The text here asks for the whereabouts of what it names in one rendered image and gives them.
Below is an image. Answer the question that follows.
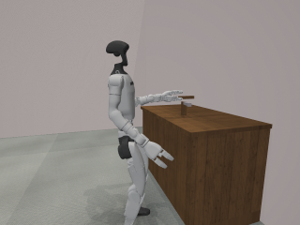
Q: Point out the robot left forearm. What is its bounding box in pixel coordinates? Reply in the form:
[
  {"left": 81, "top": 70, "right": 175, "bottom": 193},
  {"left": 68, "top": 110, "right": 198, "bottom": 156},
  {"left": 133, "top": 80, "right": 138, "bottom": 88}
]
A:
[{"left": 135, "top": 94, "right": 163, "bottom": 106}]

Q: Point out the tap lever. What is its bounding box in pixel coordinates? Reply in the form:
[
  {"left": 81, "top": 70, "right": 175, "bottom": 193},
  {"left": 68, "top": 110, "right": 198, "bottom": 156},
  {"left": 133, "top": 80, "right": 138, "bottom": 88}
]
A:
[{"left": 183, "top": 101, "right": 192, "bottom": 107}]

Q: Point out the counter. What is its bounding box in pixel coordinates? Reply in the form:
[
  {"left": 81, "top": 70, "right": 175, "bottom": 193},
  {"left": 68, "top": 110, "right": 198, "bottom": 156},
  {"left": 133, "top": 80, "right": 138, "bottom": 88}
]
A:
[{"left": 141, "top": 96, "right": 273, "bottom": 225}]

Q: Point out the robot left hand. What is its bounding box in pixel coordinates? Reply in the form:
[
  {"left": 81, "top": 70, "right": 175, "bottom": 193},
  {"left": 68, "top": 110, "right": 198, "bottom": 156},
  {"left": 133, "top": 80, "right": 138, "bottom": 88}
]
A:
[{"left": 162, "top": 90, "right": 183, "bottom": 102}]

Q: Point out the robot right shin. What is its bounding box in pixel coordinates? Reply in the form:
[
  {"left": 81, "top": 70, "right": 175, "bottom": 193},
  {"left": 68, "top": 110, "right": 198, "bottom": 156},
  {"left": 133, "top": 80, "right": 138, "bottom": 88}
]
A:
[{"left": 124, "top": 190, "right": 145, "bottom": 225}]

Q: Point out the robot right upper arm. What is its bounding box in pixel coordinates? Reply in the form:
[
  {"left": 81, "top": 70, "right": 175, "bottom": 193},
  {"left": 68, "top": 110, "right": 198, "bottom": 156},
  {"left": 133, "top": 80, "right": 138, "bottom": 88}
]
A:
[{"left": 108, "top": 74, "right": 125, "bottom": 120}]

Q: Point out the robot right forearm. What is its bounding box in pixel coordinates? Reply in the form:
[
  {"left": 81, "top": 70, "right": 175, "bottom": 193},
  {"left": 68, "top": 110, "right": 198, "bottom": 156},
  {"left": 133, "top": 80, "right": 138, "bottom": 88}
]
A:
[{"left": 110, "top": 111, "right": 149, "bottom": 148}]

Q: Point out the robot right thigh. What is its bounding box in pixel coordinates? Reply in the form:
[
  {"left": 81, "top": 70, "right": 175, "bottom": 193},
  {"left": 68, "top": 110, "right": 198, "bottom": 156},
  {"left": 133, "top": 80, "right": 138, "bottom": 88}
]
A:
[{"left": 117, "top": 137, "right": 146, "bottom": 198}]

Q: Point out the robot right hand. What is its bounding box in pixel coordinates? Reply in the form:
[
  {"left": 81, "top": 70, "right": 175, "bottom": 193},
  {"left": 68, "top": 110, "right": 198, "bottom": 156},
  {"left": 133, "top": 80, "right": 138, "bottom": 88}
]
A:
[{"left": 143, "top": 141, "right": 174, "bottom": 169}]

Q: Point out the robot left upper arm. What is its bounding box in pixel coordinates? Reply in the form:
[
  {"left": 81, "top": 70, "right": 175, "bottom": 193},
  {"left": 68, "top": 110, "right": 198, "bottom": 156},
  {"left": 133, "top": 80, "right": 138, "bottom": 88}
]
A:
[{"left": 135, "top": 98, "right": 139, "bottom": 107}]

